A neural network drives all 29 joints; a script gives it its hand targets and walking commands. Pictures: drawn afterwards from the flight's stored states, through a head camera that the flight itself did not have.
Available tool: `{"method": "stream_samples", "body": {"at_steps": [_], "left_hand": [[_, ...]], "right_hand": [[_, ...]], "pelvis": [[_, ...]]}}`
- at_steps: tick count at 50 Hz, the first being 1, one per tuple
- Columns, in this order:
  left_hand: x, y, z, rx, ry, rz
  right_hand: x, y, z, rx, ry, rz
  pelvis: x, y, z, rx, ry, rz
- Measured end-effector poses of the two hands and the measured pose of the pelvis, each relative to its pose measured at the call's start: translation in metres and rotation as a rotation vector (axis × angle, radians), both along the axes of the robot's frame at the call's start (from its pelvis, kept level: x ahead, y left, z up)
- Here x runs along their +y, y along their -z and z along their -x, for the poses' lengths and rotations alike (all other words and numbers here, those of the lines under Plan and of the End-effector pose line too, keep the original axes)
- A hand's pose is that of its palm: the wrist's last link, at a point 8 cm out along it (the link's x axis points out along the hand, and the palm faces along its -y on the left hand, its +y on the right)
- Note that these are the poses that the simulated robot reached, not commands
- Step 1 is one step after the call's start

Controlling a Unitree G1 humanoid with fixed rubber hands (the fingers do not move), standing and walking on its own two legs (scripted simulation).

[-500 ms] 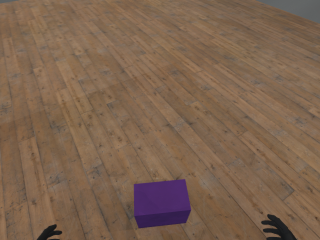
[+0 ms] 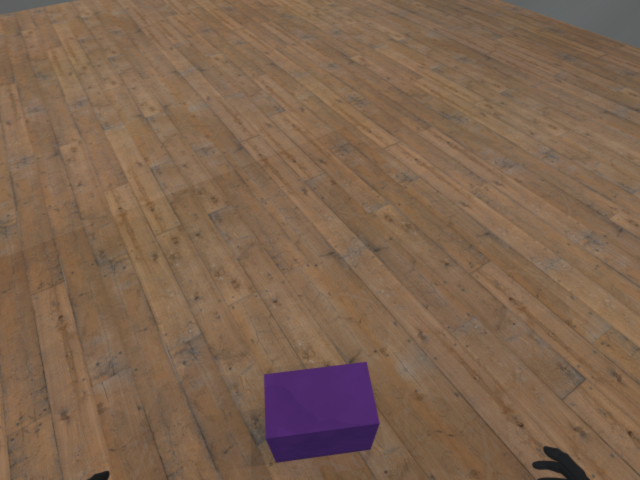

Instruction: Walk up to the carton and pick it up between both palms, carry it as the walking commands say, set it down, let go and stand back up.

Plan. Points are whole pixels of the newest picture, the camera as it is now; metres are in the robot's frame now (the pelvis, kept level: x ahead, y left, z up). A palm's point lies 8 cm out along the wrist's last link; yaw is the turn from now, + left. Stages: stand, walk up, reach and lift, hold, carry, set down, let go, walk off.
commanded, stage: walk up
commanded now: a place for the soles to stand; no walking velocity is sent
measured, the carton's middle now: (319, 413) +0.40 +0.01 -0.65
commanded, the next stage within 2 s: reach and lift in 0.20 s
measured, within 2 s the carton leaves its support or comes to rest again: neither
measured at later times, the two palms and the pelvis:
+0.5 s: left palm out of the picture +0.15 +0.30 -0.11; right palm (552, 441) +0.18 -0.30 -0.10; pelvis -0.02 -0.01 -0.02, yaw +5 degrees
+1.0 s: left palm (157, 400) +0.28 +0.28 -0.16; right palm (479, 377) +0.30 -0.26 -0.16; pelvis -0.07 -0.01 -0.08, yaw +4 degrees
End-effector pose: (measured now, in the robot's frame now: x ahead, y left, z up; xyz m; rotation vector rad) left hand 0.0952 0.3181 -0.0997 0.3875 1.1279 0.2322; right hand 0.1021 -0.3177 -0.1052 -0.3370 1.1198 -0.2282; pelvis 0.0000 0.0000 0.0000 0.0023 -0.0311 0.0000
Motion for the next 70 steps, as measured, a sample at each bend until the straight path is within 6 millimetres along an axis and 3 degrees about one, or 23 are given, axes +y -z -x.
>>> {"method": "stream_samples", "body": {"at_steps": [10,16,25,36,47,55,70], "left_hand": [[-0.001,-0.001,-0.01,-0.011,0.009,0.0],[-0.012,-0.012,-0.049,-0.125,0.038,0.045],[-0.02,0.007,-0.055,-0.108,-0.003,0.089],[-0.036,0.026,-0.128,-0.234,0.016,0.123],[-0.041,0.055,-0.169,-0.295,-0.026,0.165],[-0.048,0.076,-0.213,-0.358,-0.028,0.209],[-0.066,0.112,-0.298,-0.47,-0.03,0.288]], "right_hand": [[-0.002,0.0,0.001,0.002,0.015,0.003],[0.005,-0.014,-0.044,-0.091,-0.053,0.006],[0.016,-0.006,-0.077,-0.115,-0.052,-0.016],[0.046,0.028,-0.128,-0.209,-0.047,-0.102],[0.056,0.053,-0.177,-0.276,-0.059,-0.13],[0.069,0.07,-0.223,-0.34,-0.044,-0.173],[0.107,0.108,-0.307,-0.46,-0.039,-0.266]], "pelvis": [[0.0,0.0,-0.003,0.0,0.007,0.0],[-0.002,0.01,0.013,0.007,-0.044,-0.001],[-0.006,0.021,0.016,0.048,-0.08,0.01],[-0.008,0.051,0.033,0.178,-0.071,0.011],[-0.012,0.074,0.059,0.339,-0.064,0.008],[-0.014,0.091,0.076,0.458,-0.067,0.019],[-0.011,0.124,0.081,0.712,-0.064,0.032]]}}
